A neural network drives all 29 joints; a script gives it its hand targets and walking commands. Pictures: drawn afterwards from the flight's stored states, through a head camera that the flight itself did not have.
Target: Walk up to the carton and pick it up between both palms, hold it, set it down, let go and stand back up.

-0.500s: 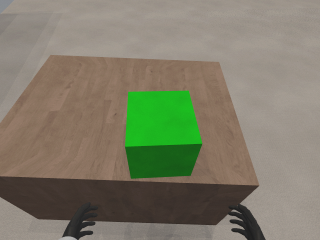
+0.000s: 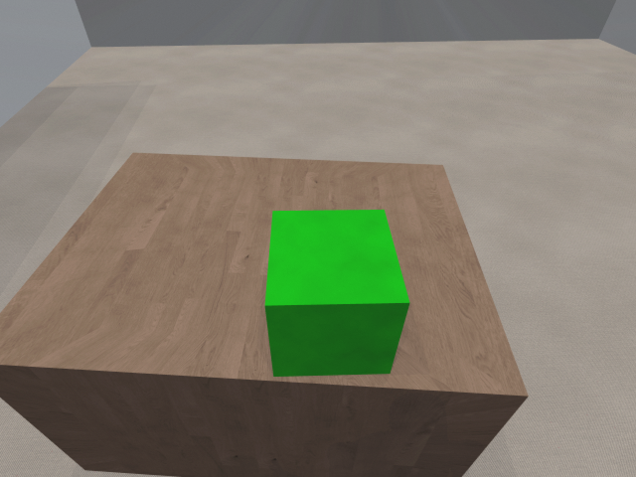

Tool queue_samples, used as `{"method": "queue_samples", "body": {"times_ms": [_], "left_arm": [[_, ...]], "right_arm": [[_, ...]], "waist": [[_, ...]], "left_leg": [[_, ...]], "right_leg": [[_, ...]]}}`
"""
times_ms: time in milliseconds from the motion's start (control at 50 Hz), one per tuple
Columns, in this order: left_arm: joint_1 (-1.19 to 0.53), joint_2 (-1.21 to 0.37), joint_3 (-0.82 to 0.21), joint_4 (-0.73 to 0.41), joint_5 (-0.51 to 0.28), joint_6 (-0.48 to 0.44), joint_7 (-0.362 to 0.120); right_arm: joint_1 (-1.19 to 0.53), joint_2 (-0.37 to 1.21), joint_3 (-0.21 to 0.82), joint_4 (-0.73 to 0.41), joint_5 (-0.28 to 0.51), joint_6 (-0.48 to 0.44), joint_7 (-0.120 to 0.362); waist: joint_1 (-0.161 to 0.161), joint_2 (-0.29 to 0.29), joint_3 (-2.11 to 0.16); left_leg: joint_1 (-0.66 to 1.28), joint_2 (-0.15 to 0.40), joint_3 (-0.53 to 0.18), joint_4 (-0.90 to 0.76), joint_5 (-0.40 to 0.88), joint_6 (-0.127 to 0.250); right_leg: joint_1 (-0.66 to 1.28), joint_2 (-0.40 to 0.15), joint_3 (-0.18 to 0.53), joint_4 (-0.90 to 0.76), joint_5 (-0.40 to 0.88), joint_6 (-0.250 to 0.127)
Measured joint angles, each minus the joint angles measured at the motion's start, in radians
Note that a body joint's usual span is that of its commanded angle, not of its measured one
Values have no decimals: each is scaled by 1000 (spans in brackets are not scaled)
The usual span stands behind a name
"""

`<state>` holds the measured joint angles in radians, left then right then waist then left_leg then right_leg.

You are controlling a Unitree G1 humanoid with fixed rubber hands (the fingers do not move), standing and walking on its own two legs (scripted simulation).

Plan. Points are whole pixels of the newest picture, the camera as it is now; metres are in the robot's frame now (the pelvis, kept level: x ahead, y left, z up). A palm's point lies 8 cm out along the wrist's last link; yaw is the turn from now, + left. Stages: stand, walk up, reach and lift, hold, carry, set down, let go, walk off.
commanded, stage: stand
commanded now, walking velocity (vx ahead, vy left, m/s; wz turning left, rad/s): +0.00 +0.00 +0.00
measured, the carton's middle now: (330, 291) +0.47 -0.01 -0.07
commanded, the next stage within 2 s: none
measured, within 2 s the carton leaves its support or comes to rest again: neither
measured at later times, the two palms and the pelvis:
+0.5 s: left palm out of the picture -0.03 +0.24 -0.14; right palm out of the picture -0.05 -0.19 -0.14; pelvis -0.02 +0.03 +0.00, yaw +0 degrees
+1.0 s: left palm out of the picture -0.06 +0.23 -0.15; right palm out of the picture -0.06 -0.16 -0.15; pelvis -0.01 +0.04 +0.00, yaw +0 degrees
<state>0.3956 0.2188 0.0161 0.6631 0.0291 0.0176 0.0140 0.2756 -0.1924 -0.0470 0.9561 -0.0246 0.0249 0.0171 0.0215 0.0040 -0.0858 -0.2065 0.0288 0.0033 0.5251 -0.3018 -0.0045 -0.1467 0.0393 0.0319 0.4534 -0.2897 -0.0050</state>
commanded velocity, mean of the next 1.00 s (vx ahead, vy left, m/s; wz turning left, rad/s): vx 0.00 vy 0.00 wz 0.00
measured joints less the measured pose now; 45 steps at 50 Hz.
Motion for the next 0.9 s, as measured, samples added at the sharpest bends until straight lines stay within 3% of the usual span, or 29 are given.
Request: {"method": "queue_samples", "body": {"times_ms": [380, 900], "left_arm": [[30, -49, -5, 276, -12, -19, 28], [-3, -121, -23, 483, -17, -22, 41]], "right_arm": [[98, 35, -2, 150, 9, 4, -29], [79, 88, 17, 207, 13, -13, -48]], "waist": [[-29, -11, 50], [-32, -11, 80]], "left_leg": [[41, -47, 11, -78, 61, 37], [49, -81, 21, -109, 80, 61]], "right_leg": [[30, -48, 12, -49, 44, 37], [21, -82, 25, -45, 44, 62]]}}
